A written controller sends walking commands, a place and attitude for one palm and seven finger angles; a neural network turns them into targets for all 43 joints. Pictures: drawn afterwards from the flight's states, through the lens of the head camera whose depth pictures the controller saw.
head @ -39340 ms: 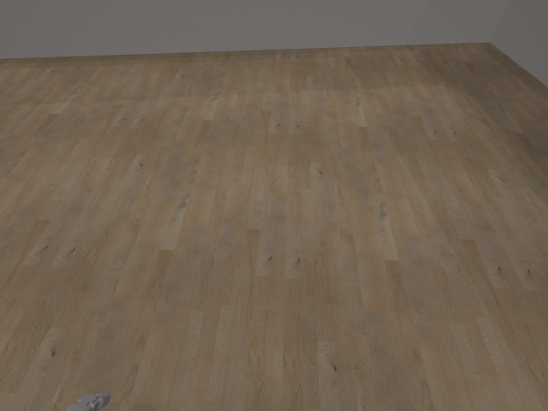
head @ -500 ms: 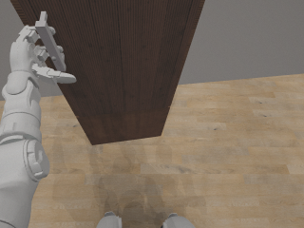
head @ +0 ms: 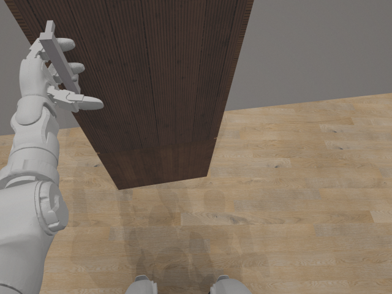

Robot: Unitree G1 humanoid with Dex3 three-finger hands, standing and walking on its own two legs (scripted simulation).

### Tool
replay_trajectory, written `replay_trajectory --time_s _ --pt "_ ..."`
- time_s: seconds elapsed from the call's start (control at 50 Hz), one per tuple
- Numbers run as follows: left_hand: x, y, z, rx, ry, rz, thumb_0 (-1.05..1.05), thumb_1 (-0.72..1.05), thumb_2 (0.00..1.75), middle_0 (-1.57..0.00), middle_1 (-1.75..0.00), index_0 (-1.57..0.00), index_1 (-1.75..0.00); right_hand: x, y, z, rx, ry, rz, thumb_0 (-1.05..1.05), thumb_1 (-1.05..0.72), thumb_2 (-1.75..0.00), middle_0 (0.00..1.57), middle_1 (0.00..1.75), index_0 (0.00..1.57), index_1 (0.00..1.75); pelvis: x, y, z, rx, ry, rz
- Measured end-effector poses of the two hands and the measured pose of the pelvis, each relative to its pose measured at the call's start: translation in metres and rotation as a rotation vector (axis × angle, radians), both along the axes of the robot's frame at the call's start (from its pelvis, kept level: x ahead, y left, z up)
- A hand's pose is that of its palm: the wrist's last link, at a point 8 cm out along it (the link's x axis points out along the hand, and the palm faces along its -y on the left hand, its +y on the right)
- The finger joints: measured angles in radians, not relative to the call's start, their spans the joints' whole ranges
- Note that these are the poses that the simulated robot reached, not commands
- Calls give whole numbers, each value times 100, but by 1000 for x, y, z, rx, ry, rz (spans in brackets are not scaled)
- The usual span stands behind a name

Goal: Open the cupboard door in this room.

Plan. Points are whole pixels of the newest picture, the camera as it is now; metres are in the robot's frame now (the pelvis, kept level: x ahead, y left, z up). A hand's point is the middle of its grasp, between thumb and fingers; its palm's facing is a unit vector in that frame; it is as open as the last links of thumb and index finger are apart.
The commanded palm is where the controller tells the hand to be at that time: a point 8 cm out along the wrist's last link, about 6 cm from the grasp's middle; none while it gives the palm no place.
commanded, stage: slide the fingers in behind the handle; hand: left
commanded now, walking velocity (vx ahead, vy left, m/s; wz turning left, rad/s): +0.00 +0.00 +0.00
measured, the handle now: (63, 60) +0.57 +0.22 +0.12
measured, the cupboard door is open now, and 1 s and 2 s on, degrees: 0 1 43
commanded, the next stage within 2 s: close the thumb around the handle in 0.08 s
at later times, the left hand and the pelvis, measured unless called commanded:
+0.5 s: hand (76, 77) +0.52 +0.19 +0.11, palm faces +0.09 -1.00 +0.00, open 11.1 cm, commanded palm +0.49 +0.24 +0.12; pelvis +0.00 +0.01 +0.00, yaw +0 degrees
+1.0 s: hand (75, 78) +0.52 +0.19 +0.12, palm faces +0.09 -1.00 +0.00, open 5.4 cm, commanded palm +0.49 +0.24 +0.12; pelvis +0.01 +0.00 +0.00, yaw +0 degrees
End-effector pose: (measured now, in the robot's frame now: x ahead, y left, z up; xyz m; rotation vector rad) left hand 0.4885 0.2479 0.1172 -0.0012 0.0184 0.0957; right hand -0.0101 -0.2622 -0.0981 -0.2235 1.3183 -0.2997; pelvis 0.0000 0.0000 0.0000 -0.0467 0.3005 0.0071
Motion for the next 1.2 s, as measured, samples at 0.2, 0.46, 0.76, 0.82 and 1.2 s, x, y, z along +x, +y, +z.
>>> replay_trajectory --time_s 0.2,0.46,0.76,0.82,1.2 --pt "2 1 -1 -5 -4 -7 -2 -50 30 -30 -120 -30 -120 1 -2 2 -14 7 6 1 -90 -90 21 30 20 30 0 1 -1 -2 7 3" --pt "7 -1 -3 -3 -4 -6 -1 -16 45 -33 -123 -33 -124 -1 7 -1 5 19 -3 1 -90 -90 21 30 20 30 3 5 -1 -4 13 0" --pt "4 -3 -1 2 -8 7 0 63 79 -37 -132 -38 -132 5 10 -3 23 10 0 1 -90 -90 21 30 20 30 7 6 0 -1 5 -2" --pt "2 -2 -1 -4 -11 8 0 74 83 -38 -133 -39 -133 8 8 -2 19 5 3 1 -90 -90 21 30 20 30 7 5 1 0 2 -2" --pt "-7 -4 -2 -5 -22 -5 0 77 82 -37 -135 -38 -135 13 1 1 9 -15 -1 1 -90 -90 21 30 20 30 7 3 2 4 -5 -9"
